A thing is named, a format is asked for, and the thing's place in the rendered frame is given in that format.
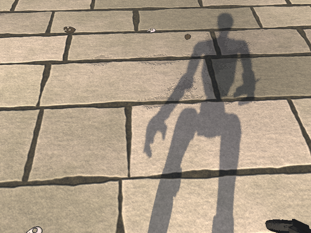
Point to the right robot hand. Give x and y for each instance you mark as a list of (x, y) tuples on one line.
[(287, 226)]

